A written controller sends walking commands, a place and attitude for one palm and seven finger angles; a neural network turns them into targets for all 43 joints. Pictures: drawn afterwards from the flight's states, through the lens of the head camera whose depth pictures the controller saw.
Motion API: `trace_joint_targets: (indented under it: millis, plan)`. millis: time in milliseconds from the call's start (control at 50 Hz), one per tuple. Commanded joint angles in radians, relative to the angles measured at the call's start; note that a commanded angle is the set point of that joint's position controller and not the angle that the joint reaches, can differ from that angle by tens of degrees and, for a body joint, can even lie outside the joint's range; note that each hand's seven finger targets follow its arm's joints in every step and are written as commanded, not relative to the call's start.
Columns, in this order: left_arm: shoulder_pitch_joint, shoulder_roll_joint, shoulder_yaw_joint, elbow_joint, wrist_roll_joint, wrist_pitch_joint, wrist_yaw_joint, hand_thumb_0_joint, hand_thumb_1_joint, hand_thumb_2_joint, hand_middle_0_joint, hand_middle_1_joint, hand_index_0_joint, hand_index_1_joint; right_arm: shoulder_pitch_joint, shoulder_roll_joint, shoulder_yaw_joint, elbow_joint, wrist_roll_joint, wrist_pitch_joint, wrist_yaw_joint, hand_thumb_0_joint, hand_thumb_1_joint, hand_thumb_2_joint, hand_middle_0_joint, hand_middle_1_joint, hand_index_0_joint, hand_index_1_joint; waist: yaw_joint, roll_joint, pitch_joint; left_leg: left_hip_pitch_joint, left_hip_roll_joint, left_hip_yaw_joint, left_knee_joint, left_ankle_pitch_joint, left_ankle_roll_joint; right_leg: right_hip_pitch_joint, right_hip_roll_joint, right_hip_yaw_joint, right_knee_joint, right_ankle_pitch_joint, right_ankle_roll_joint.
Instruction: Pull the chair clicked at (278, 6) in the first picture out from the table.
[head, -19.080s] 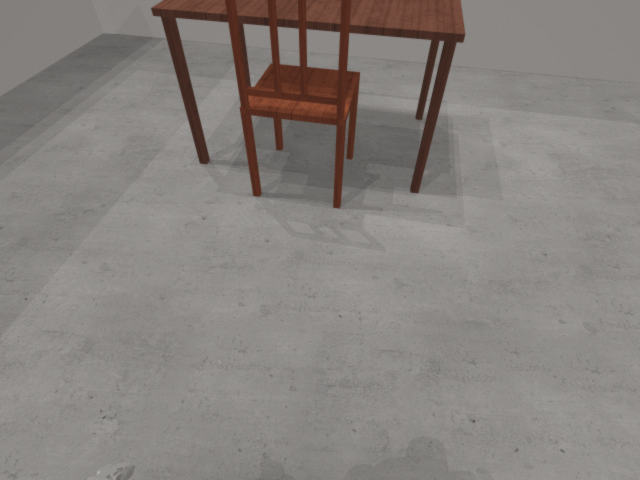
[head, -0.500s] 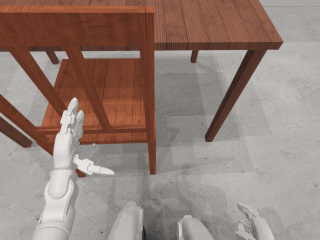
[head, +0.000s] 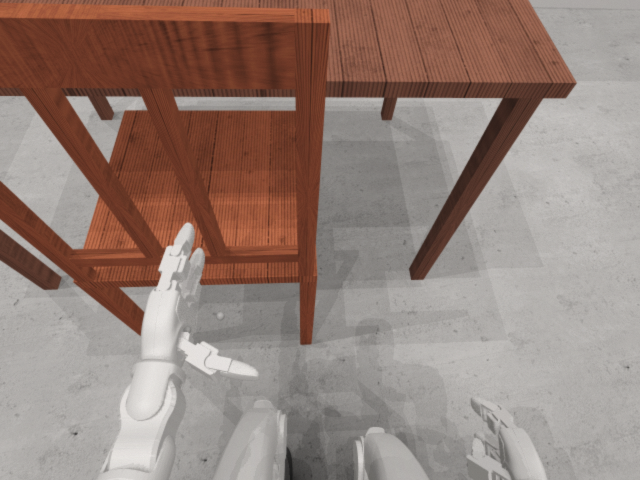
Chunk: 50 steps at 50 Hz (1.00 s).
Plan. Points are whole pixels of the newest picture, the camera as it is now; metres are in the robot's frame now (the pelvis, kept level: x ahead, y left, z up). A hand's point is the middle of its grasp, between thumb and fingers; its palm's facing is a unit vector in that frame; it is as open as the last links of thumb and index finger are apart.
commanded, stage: aim the fingers beside a spindle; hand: left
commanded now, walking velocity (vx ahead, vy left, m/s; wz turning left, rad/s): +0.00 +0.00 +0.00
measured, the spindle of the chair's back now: (111, 191) +0.45 +0.28 +0.06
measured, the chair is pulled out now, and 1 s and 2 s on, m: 0.00 0.00 0.00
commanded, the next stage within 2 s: push the fingers through the gap in 1.40 s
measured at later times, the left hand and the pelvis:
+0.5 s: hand (195, 292) +0.32 +0.16 +0.03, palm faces +0.09 -0.99 -0.06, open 16.9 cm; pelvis +0.00 -0.01 +0.00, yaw +1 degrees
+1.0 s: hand (222, 325) +0.30 +0.13 +0.00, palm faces +0.02 -1.00 +0.03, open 16.9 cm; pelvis +0.00 -0.01 +0.00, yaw +0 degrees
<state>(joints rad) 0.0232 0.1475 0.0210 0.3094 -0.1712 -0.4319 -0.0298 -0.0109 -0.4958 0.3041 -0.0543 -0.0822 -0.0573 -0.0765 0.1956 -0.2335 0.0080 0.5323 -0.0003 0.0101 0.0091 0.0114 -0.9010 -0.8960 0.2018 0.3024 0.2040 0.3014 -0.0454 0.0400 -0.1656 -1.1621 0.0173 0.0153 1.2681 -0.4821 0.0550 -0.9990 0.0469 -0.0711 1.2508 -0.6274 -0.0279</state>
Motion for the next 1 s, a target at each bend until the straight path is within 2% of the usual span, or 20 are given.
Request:
trace_joint_targets:
  millis: [0,80,120,160,240,300,360,440,500,540,600,620,660,700,740,800,860,920,940,980]
  plan:
    - [-0.221,0.207,0.139,-0.393,0.038,-0.187,0.100,0.000,-0.500,0.300,-0.060,-0.080,-0.060,-0.080,0.019,-0.140,-0.056,-0.092,-0.021,-0.051,-0.008,0.000,-0.900,-0.900,0.200,0.300,0.200,0.300,0.004,0.073,-0.430,0.553,0.027,-0.131,-0.155,0.354,-0.039,-0.012,0.000,0.017,-0.153,0.306,-0.009]
    - [-0.171,0.082,0.052,-0.046,0.069,-0.113,0.069,0.000,-0.500,0.300,-0.060,-0.080,-0.060,-0.080,0.006,-0.144,-0.048,-0.071,-0.014,-0.031,0.007,0.000,-0.900,-0.900,0.200,0.300,0.200,0.300,-0.040,-0.037,-0.225,0.349,0.011,-0.114,-0.146,0.132,-0.027,-0.065,-0.001,0.017,-0.177,0.194,-0.002]
    - [-0.150,0.037,0.018,0.047,0.046,-0.060,0.010,0.000,-0.500,0.300,-0.060,-0.080,-0.060,-0.080,0.000,-0.157,-0.047,-0.092,0.006,-0.021,0.008,0.000,-0.900,-0.900,0.200,0.300,0.200,0.300,-0.034,-0.079,-0.215,0.314,0.001,-0.095,-0.154,0.093,-0.022,-0.027,-0.006,0.025,-0.203,0.181,-0.003]
    - [-0.173,0.011,-0.016,0.006,0.013,-0.033,-0.038,0.000,-0.500,0.300,-0.060,-0.080,-0.060,-0.080,-0.004,-0.161,-0.050,-0.117,0.019,-0.019,0.002,0.000,-0.900,-0.900,0.200,0.300,0.200,0.300,-0.021,-0.055,-0.261,0.349,-0.002,-0.095,-0.169,0.094,-0.022,0.001,-0.010,0.030,-0.216,0.181,-0.006]
    - [-0.291,0.114,0.048,-0.309,-0.015,-0.104,-0.017,0.000,-0.500,0.300,-0.060,-0.080,-0.060,-0.080,0.003,-0.150,-0.060,-0.133,0.005,-0.036,-0.014,0.000,-0.900,-0.900,0.200,0.300,0.200,0.300,0.009,0.052,-0.457,0.503,0.011,-0.103,-0.153,0.243,-0.025,0.032,-0.012,0.036,-0.192,0.269,-0.008]
    - [-0.265,0.245,0.170,-0.448,0.008,-0.184,0.073,0.000,-0.500,0.300,-0.060,-0.080,-0.060,-0.080,0.018,-0.142,-0.056,-0.109,-0.014,-0.051,-0.017,0.000,-0.900,-0.900,0.200,0.300,0.200,0.300,0.026,0.082,-0.490,0.549,0.017,-0.110,-0.151,0.340,-0.033,0.040,-0.001,0.031,-0.168,0.314,-0.011]
    - [-0.195,0.171,0.130,-0.277,0.044,-0.185,0.106,0.000,-0.500,0.300,-0.060,-0.080,-0.060,-0.080,0.007,-0.127,-0.049,-0.079,-0.022,-0.047,-0.001,0.000,-0.900,-0.900,0.200,0.300,0.200,0.300,-0.007,0.050,-0.354,0.462,0.015,-0.106,-0.143,0.284,-0.031,-0.001,-0.001,0.028,-0.170,0.288,-0.005]
    - [-0.132,0.072,0.055,0.051,0.035,-0.075,0.007,0.000,-0.500,0.300,-0.060,-0.080,-0.060,-0.080,0.003,-0.152,-0.046,-0.081,0.003,-0.026,0.006,0.000,-0.900,-0.900,0.200,0.300,0.200,0.300,-0.036,-0.089,-0.185,0.272,0.000,-0.084,-0.140,0.089,-0.020,-0.014,-0.003,0.040,-0.212,0.181,0.000]
    - [-0.177,0.019,-0.008,0.043,-0.012,-0.031,-0.075,0.000,-0.500,0.300,-0.060,-0.080,-0.060,-0.080,-0.002,-0.164,-0.047,-0.111,0.024,-0.027,-0.007,0.000,-0.900,-0.900,0.200,0.300,0.200,0.300,-0.032,-0.077,-0.237,0.293,-0.004,-0.078,-0.144,0.089,-0.014,0.022,-0.012,0.057,-0.233,0.180,0.000]
    - [-0.235,0.036,-0.008,-0.128,-0.035,-0.056,-0.082,0.000,-0.500,0.300,-0.060,-0.080,-0.060,-0.080,0.004,-0.156,-0.058,-0.122,0.018,-0.038,-0.014,0.000,-0.900,-0.900,0.200,0.300,0.200,0.300,-0.017,-0.014,-0.353,0.390,0.002,-0.084,-0.142,0.172,-0.015,0.042,-0.015,0.052,-0.219,0.250,-0.001]
    - [-0.268,0.207,0.120,-0.436,-0.031,-0.150,-0.004,0.000,-0.500,0.300,-0.060,-0.080,-0.060,-0.080,0.012,-0.153,-0.061,-0.122,0.000,-0.060,-0.025,0.000,-0.900,-0.900,0.200,0.300,0.200,0.300,0.023,0.104,-0.510,0.559,0.016,-0.100,-0.147,0.338,-0.028,0.054,-0.007,0.039,-0.181,0.332,-0.010]
    - [-0.271,0.205,0.113,-0.511,-0.018,-0.179,0.029,0.000,-0.500,0.300,-0.060,-0.080,-0.060,-0.080,0.017,-0.141,-0.060,-0.114,-0.007,-0.066,-0.023,0.000,-0.900,-0.900,0.200,0.300,0.200,0.300,0.024,0.132,-0.540,0.614,0.018,-0.105,-0.152,0.387,-0.032,0.046,-0.008,0.036,-0.174,0.350,-0.011]
    - [-0.188,0.192,0.122,-0.470,0.013,-0.199,0.090,0.000,-0.500,0.300,-0.060,-0.080,-0.060,-0.080,0.018,-0.127,-0.054,-0.090,-0.019,-0.071,-0.013,0.000,-0.900,-0.900,0.200,0.300,0.200,0.300,0.016,0.118,-0.470,0.598,0.023,-0.114,-0.154,0.417,-0.040,0.019,-0.005,0.023,-0.159,0.355,-0.011]
    - [-0.122,0.187,0.145,-0.299,0.047,-0.177,0.115,0.000,-0.500,0.300,-0.060,-0.080,-0.060,-0.080,0.020,-0.129,-0.055,-0.071,-0.025,-0.060,0.001,0.000,-0.900,-0.900,0.200,0.300,0.200,0.300,-0.003,0.041,-0.379,0.484,0.018,-0.108,-0.138,0.360,-0.031,0.014,-0.001,0.023,-0.159,0.345,-0.004]
    - [-0.096,0.097,0.074,-0.082,0.064,-0.121,0.084,0.000,-0.500,0.300,-0.060,-0.080,-0.060,-0.080,0.009,-0.134,-0.050,-0.067,-0.018,-0.040,0.012,0.000,-0.900,-0.900,0.200,0.300,0.200,0.300,-0.036,-0.039,-0.226,0.346,0.009,-0.094,-0.134,0.207,-0.026,-0.028,-0.002,0.023,-0.178,0.267,0.002]
    - [-0.064,0.038,0.037,0.079,0.022,-0.042,-0.013,0.000,-0.500,0.300,-0.060,-0.080,-0.060,-0.080,-0.003,-0.155,-0.048,-0.097,0.015,-0.025,0.008,0.000,-0.900,-0.900,0.200,0.300,0.200,0.300,-0.027,-0.126,-0.170,0.255,-0.006,-0.071,-0.142,0.090,-0.017,0.017,-0.006,0.051,-0.228,0.194,0.002]
    - [-0.148,0.037,0.012,-0.079,-0.027,-0.046,-0.073,0.000,-0.500,0.300,-0.060,-0.080,-0.060,-0.080,-0.007,-0.157,-0.055,-0.131,0.022,-0.030,-0.006,0.000,-0.900,-0.900,0.200,0.300,0.200,0.300,-0.010,-0.069,-0.309,0.324,-0.007,-0.068,-0.141,0.147,-0.012,0.075,-0.015,0.063,-0.228,0.251,0.002]
    - [-0.243,0.165,0.086,-0.436,-0.037,-0.146,-0.029,0.000,-0.500,0.300,-0.060,-0.080,-0.060,-0.080,0.001,-0.146,-0.063,-0.135,0.003,-0.055,-0.021,0.000,-0.900,-0.900,0.200,0.300,0.200,0.300,0.022,0.073,-0.503,0.514,0.009,-0.085,-0.139,0.312,-0.021,0.090,-0.011,0.054,-0.188,0.351,-0.005]
    - [-0.227,0.166,0.076,-0.509,-0.026,-0.177,0.000,0.000,-0.500,0.300,-0.060,-0.080,-0.060,-0.080,0.006,-0.135,-0.059,-0.130,-0.003,-0.066,-0.022,0.000,-0.900,-0.900,0.200,0.300,0.200,0.300,0.022,0.123,-0.523,0.580,0.011,-0.087,-0.143,0.366,-0.026,0.073,-0.009,0.048,-0.182,0.365,-0.009]
    - [-0.195,0.187,0.101,-0.517,-0.002,-0.212,0.062,0.000,-0.500,0.300,-0.060,-0.080,-0.060,-0.080,0.009,-0.126,-0.052,-0.100,-0.015,-0.076,-0.019,0.000,-0.900,-0.900,0.200,0.300,0.200,0.300,0.011,0.122,-0.476,0.584,0.017,-0.098,-0.148,0.380,-0.031,0.034,-0.006,0.037,-0.176,0.346,-0.010]
